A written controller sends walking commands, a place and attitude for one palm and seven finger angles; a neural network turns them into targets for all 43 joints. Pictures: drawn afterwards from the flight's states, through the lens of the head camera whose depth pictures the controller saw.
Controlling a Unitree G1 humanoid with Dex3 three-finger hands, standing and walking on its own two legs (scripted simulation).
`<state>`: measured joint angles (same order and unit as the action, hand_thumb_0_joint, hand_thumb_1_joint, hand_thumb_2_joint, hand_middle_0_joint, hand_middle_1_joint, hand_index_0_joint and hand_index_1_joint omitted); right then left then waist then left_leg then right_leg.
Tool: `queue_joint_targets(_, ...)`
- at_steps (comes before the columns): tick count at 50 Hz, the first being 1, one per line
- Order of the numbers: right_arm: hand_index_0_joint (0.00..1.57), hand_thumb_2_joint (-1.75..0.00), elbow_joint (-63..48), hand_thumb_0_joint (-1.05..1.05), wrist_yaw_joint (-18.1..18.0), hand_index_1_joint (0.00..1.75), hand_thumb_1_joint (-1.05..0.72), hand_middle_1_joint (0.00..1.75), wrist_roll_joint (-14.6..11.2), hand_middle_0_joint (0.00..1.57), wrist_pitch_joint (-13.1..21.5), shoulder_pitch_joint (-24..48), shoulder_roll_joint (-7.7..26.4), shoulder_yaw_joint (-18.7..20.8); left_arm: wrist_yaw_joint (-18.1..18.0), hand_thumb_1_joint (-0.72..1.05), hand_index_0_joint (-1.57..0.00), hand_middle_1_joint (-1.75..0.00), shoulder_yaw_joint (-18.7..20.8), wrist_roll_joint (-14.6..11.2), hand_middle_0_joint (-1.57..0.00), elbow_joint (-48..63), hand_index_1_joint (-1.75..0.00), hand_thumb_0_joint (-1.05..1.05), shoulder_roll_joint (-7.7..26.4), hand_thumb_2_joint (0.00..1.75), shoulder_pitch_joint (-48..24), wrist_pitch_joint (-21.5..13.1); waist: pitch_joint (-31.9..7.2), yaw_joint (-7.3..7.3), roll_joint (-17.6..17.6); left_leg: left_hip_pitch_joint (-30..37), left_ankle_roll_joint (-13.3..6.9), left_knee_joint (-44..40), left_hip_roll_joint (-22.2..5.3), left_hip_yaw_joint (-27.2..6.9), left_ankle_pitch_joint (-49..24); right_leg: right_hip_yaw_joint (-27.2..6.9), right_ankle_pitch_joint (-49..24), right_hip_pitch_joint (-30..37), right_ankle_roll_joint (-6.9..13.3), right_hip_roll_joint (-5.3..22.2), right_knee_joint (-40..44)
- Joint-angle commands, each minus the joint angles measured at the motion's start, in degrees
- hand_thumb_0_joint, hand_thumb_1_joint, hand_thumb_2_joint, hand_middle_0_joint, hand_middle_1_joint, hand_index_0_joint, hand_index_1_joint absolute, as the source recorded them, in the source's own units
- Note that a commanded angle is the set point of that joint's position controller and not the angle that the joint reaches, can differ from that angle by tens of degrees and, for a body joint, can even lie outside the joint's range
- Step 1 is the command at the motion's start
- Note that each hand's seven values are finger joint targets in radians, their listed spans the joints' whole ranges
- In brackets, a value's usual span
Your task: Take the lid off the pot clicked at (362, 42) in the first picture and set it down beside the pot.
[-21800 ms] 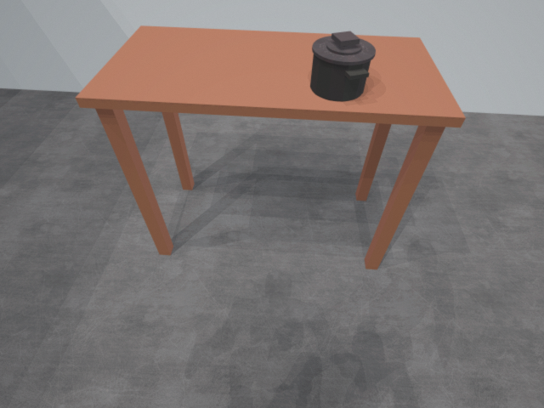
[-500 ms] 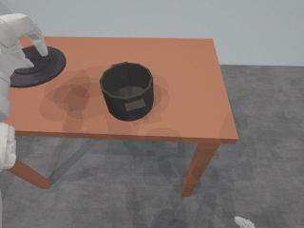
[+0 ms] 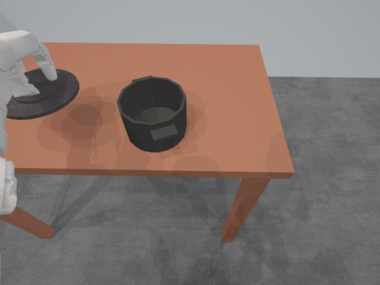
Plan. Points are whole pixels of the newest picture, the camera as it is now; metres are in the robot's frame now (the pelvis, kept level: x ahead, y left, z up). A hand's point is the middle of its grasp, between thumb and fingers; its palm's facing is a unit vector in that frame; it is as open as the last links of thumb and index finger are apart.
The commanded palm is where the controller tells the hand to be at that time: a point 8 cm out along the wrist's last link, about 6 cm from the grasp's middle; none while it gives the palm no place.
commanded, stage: lower the lid onto the table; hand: left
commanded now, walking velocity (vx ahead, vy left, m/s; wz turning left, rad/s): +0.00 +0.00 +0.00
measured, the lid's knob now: (31, 80) +0.49 +0.31 +0.17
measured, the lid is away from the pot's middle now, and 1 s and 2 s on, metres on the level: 0.23 0.25 0.25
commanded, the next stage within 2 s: none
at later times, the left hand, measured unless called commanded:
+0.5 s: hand (34, 93) +0.46 +0.30 +0.16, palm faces -0.41 -0.13 -0.90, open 7.7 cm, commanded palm +0.47 +0.31 +0.23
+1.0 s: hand (37, 109) +0.46 +0.31 +0.12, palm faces -0.47 -0.14 -0.87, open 7.7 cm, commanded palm +0.48 +0.31 +0.20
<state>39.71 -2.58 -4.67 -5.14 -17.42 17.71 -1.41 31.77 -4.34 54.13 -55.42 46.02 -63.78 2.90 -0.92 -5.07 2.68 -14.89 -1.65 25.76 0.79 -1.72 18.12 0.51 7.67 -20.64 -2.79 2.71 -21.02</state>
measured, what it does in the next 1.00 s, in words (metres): stands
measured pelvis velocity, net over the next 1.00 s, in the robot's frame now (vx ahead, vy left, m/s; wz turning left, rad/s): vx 0.01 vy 0.01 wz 0.00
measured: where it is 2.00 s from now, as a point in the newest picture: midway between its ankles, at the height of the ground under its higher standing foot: outside the picture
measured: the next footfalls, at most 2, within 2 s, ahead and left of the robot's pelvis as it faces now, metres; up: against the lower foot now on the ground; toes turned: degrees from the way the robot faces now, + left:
none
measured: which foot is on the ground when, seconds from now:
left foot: down 0.00-1.00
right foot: down 0.00-1.00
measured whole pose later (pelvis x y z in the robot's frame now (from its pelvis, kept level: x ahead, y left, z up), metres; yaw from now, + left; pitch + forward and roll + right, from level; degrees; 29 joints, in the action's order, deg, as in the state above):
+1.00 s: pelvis +0.01 +0.01 -0.01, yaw +0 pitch +10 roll -2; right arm 40.2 -2.9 -4.5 -6.2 -16.7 16.8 -1.3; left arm 28.9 -3.5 53.9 -61.3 45.5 -59.4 -3.0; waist -1.6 -5.3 2.0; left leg -19.4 -2.1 30.4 0.7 -1.6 20.7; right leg 0.4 9.6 -24.7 -3.1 2.6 -24.5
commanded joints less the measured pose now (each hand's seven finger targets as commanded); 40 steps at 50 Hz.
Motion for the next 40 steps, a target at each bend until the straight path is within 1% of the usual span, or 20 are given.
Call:
queue_joint_targets(1,0.2,-0.9,-5.44,0.0,0.04,0.3,-0.9,0.3,-0.11,0.2,1.03,-1.38,8.82,3.1,-3.65,0.47,-0.86,-0.88,6.06,0.79,-0.78,13.23,-0.93,0.0,20.47,1.2,-32.54,-0.32,-24.73,0.27,4.24,6.03,-1.23,-0.4,1.26,1.02,-33.25,3.21,-17.45,14.28,4.52,-4.12,-2.89)
queue_joint_targets(3,0.2,-0.9,-6.01,0.0,-0.02,0.3,-0.9,0.3,-0.13,0.2,0.98,-0.7,8.72,3.03,-3.82,0.47,-0.86,-0.88,6.65,0.98,-0.78,14.38,-0.93,0.0,21.37,1.2,-33.67,-0.83,-26.78,0.41,4.66,6.17,-1.47,-0.34,1.37,0.85,-34.89,3.09,-19.22,15.72,4.6,-4.01,-3.5)
queue_joint_targets(5,0.2,-0.9,-5.59,0.0,-0.13,0.3,-0.9,0.3,-0.2,0.2,0.82,-1.41,8.94,3.3,-3.89,0.47,-0.86,-0.88,4.89,0.29,-0.78,12.04,-0.93,0.0,19.16,1.2,-31.92,-0.82,-25.72,-0.13,5.74,7.22,-0.98,0.26,1.09,0.68,-36.78,3.51,-18.79,13.57,4.64,-4.16,-3.3)
queue_joint_targets(7,0.2,-0.9,-5.81,0.0,-0.04,0.3,-0.9,0.3,-0.17,0.2,1.05,-0.99,8.69,3.11,-4.07,0.47,-0.86,-0.88,6.0,0.8,-0.78,14.07,-0.93,0.0,20.46,1.2,-34.33,-1.41,-27.07,0.1,5.68,7.58,-1.1,0.31,1.15,0.51,-36.62,3.28,-18.84,14.12,4.55,-4.17,-3.66)
queue_joint_targets(10,0.2,-0.9,-5.59,0.0,-0.1,0.3,-0.9,0.3,0.01,0.2,1.23,-1.47,8.83,3.47,-4.08,0.47,-0.86,-0.88,4.05,-0.13,-0.78,13.64,-0.93,0.0,17.67,1.2,-32.67,-1.41,-27.03,-0.27,7.85,9.64,-0.41,1.08,0.93,0.16,-40.1,3.63,-18.83,11.95,4.62,-4.3,-3.61)
queue_joint_targets(11,0.2,-0.9,-5.72,0.0,-0.01,0.3,-0.9,0.3,0.21,0.2,1.39,-1.56,8.49,3.26,-4.18,0.47,-0.86,-0.88,5.57,0.41,-0.78,15.89,-0.93,0.0,19.38,1.2,-34.62,-1.66,-28.07,-0.04,5.94,9.4,-0.59,0.95,1.03,-0.08,-38.95,3.4,-18.82,13.03,4.39,-4.4,-3.72)
queue_joint_targets(13,0.2,-0.9,-5.24,0.0,-0.25,0.3,-0.9,0.3,0.0,0.2,1.32,-1.4,8.27,3.09,-3.88,0.47,-0.86,-0.88,3.36,0.09,-0.78,11.13,-0.93,0.0,16.13,1.2,-32.3,-1.62,-25.4,-0.55,3.54,7.38,-1.18,1.01,1.2,0.56,-36.89,3.58,-18.76,12.31,4.29,-4.42,-3.78)
queue_joint_targets(16,0.2,-0.9,-5.24,0.0,-0.18,0.3,-0.9,0.3,0.19,0.2,0.96,-1.6,8.71,3.15,-4.54,0.47,-0.86,-0.88,6.13,0.5,-0.78,14.23,-0.93,0.0,20.44,1.2,-34.7,-2.38,-28.33,-0.01,4.53,7.52,-0.99,1.18,1.3,0.47,-37.37,3.19,-19.98,13.9,4.4,-4.25,-4.35)
queue_joint_targets(18,0.2,-0.9,-5.18,0.0,-0.23,0.3,-0.9,0.3,0.21,0.2,1.26,-1.36,8.35,3.32,-4.49,0.47,-0.86,-0.88,4.82,0.17,-0.78,14.0,-0.93,0.0,18.15,1.2,-33.93,-2.51,-28.45,-0.17,5.65,8.72,-0.99,1.51,1.21,0.27,-39.45,3.24,-20.3,13.31,4.34,-4.31,-4.37)
queue_joint_targets(21,0.2,-0.9,-5.04,0.0,-0.01,0.3,-0.9,0.3,0.4,0.2,0.95,-1.82,8.73,3.38,-4.74,0.47,-0.86,-0.88,7.01,0.17,-0.78,13.35,-0.93,0.0,20.5,1.2,-31.52,-2.86,-28.15,0.19,4.31,7.65,-1.07,1.77,1.26,0.26,-39.69,3.19,-20.93,13.81,4.26,-4.36,-4.6)
queue_joint_targets(23,0.2,-0.9,-4.83,0.0,-0.07,0.3,-0.9,0.3,0.04,0.2,0.63,-1.55,8.54,3.3,-4.61,0.47,-0.86,-0.88,5.33,-0.23,-0.78,11.15,-0.93,0.0,18.35,1.2,-29.86,-2.95,-26.54,-0.16,3.67,6.34,-1.41,1.74,1.34,0.83,-38.43,3.24,-21.16,13.64,4.16,-4.26,-4.69)
queue_joint_targets(25,0.2,-0.9,-4.59,0.0,-0.04,0.3,-0.9,0.3,0.13,0.2,0.31,-1.81,9.0,3.58,-4.82,0.47,-0.86,-0.88,4.51,-0.58,-0.78,10.44,-0.93,0.0,17.81,1.2,-28.99,-3.03,-25.85,-0.33,5.7,6.75,-0.96,2.01,1.25,0.79,-39.32,3.61,-20.72,12.28,4.46,-4.28,-4.73)
queue_joint_targets(27,0.2,-0.9,-5.04,0.0,-0.1,0.3,-0.9,0.3,0.14,0.2,0.19,-1.64,8.76,3.36,-5.24,0.47,-0.86,-0.88,7.53,0.14,-0.78,11.66,-0.93,0.0,21.18,1.2,-29.57,-3.63,-28.08,0.19,3.73,6.07,-1.48,2.06,1.4,0.78,-37.82,3.2,-21.0,14.28,4.29,-4.34,-5.17)
queue_joint_targets(30,0.2,-0.9,-4.47,0.0,-0.23,0.3,-0.9,0.3,0.12,0.2,0.13,-1.97,8.82,3.67,-5.09,0.47,-0.86,-0.88,4.1,-0.58,-0.78,9.87,-0.93,0.0,17.4,1.2,-28.83,-3.75,-26.37,-0.73,6.79,7.43,-1.04,2.69,1.24,0.69,-40.42,3.52,-20.62,11.16,4.37,-4.48,-4.82)
queue_joint_targets(31,0.2,-0.9,-4.42,0.0,-0.15,0.3,-0.9,0.3,0.24,0.2,0.21,-2.64,8.9,3.68,-5.39,0.47,-0.86,-0.88,7.27,-0.2,-0.78,12.69,-0.93,0.0,21.26,1.2,-30.68,-4.07,-27.77,-0.1,5.53,7.46,-1.12,2.57,1.13,0.5,-39.25,3.19,-20.3,12.5,4.11,-4.49,-4.9)
queue_joint_targets(34,0.2,-0.9,-4.43,0.0,-0.44,0.3,-0.9,0.3,0.08,0.2,0.39,-2.23,8.71,3.45,-5.39,0.47,-0.86,-0.88,5.71,-0.47,-0.78,10.75,-0.93,0.0,19.43,1.2,-29.93,-4.47,-27.8,-0.42,5.66,6.71,-1.29,2.62,1.3,0.59,-38.62,3.3,-20.41,12.32,4.15,-4.52,-5.19)
queue_joint_targets(35,0.2,-0.9,-4.13,0.0,-0.49,0.3,-0.9,0.3,0.08,0.2,0.24,-2.41,9.0,3.73,-5.43,0.47,-0.86,-0.88,4.72,-0.9,-0.78,12.04,-0.93,0.0,18.56,1.2,-30.26,-4.62,-28.07,-0.58,8.26,8.43,-0.72,2.81,1.02,0.43,-40.82,3.51,-19.96,10.96,4.35,-4.49,-5.02)
queue_joint_targets(36,0.2,-0.9,-4.4,0.0,-0.39,0.3,-0.9,0.3,0.42,0.2,0.63,-2.62,8.86,3.84,-5.75,0.47,-0.86,-0.88,7.27,-0.35,-0.78,14.32,-0.93,0.0,21.18,1.2,-31.28,-4.98,-29.56,-0.02,8.11,9.22,-0.82,3.11,1.01,0.12,-40.95,3.13,-19.74,11.52,4.22,-4.56,-5.22)
queue_joint_targets(39,0.2,-0.9,-3.82,0.0,-0.55,0.3,-0.9,0.3,0.18,0.2,0.66,-2.69,8.76,3.68,-5.45,0.47,-0.86,-0.88,5.16,-0.85,-0.78,9.66,-0.93,0.0,17.95,1.2,-28.09,-5.06,-27.03,-0.63,5.98,7.67,-1.08,3.49,1.08,0.42,-40.38,3.39,-19.66,10.1,4.07,-4.74,-5.41)
queue_joint_targets(40,0.2,-0.9,-3.43,0.0,-0.57,0.3,-0.9,0.3,0.22,0.2,0.43,-3.22,9.2,3.87,-5.48,0.47,-0.86,-0.88,5.08,-1.14,-0.78,9.2,-0.93,0.0,18.22,1.2,-27.38,-5.25,-26.43,-0.67,7.11,7.49,-0.77,3.5,1.02,0.58,-40.49,3.61,-19.46,9.55,4.27,-4.64,-5.33)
